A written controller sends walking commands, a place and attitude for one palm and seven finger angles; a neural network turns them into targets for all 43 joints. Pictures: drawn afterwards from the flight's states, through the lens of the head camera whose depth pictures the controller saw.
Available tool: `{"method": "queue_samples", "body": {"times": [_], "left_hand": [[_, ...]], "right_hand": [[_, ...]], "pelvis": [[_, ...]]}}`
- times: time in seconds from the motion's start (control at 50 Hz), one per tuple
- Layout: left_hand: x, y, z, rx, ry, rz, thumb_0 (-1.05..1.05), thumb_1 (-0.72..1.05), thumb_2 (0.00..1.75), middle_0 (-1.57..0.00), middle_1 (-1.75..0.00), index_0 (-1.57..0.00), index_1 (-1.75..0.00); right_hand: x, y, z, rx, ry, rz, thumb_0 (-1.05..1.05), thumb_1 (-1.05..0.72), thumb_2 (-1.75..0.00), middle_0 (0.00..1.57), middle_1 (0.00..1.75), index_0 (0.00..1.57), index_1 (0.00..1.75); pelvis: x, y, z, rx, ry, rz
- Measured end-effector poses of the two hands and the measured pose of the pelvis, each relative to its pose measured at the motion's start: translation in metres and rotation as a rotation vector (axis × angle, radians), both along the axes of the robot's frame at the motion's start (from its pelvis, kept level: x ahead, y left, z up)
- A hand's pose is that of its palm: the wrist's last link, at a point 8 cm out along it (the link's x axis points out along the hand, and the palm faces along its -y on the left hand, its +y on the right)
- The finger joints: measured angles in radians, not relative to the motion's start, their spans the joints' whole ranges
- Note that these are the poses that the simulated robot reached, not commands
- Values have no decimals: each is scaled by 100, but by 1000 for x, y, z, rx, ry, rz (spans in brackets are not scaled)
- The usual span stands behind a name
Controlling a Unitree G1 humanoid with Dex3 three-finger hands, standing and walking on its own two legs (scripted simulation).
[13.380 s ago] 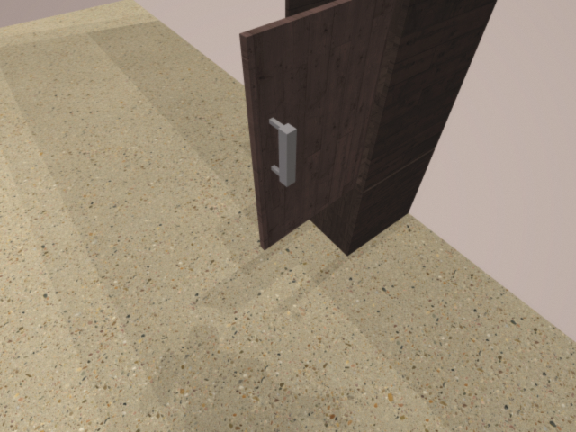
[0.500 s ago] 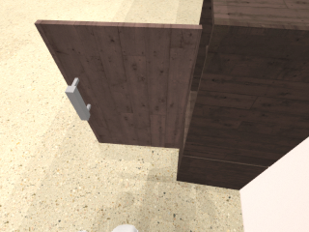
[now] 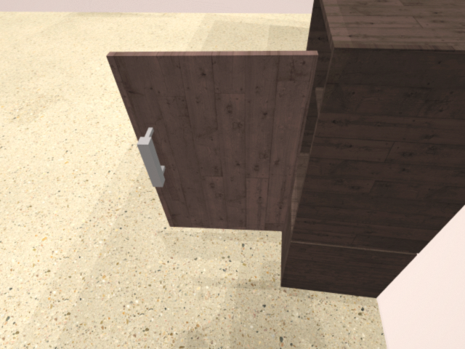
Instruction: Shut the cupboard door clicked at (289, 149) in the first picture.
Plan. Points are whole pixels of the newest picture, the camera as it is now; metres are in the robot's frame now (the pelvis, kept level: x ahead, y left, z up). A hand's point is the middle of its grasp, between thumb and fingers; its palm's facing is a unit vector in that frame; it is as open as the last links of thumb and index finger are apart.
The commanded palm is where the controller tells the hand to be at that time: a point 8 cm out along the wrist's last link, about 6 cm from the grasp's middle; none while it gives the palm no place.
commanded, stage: come to a stop and stand still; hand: left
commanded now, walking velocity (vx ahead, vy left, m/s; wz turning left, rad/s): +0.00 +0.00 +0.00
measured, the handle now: (154, 157) +0.52 +0.23 +0.01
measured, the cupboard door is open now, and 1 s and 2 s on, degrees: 94 94 94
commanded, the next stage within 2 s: look again from close up in 0.10 s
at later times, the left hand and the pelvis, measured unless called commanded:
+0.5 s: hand out of the picture +0.04 +0.15 -0.16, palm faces +0.00 -0.98 -0.22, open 7.3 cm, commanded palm none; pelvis +0.03 -0.02 +0.01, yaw +0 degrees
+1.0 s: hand (167, 273) +0.24 +0.14 +0.01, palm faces +0.20 -0.98 -0.02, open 7.0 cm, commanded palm +0.14 +0.19 -0.06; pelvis +0.02 -0.05 -0.02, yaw +3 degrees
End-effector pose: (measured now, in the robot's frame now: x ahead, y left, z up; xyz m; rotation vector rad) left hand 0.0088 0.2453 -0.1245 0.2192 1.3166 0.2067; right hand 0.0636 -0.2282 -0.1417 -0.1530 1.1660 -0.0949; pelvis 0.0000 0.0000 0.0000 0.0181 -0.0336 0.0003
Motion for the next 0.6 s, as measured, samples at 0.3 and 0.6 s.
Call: {"method": "queue_samples", "body": {"times": [0.3, 0.6], "left_hand": [[-6, -29, -5, -61, 75, -4, 1, 90, 90, -20, -30, -20, -30], [42, -47, -5, -53, 18, -16, 1, 92, 90, -20, -30, -20, -30]], "right_hand": [[-54, -11, -2, -7, 201, -30, 1, -91, -90, 20, 30, 20, 30], [-36, -18, -3, 11, 224, -38, 0, -91, -90, 20, 30, 20, 30]], "pelvis": [[12, -11, 6, 3, 14, 1], [33, -30, 7, -3, 14, 6]]}}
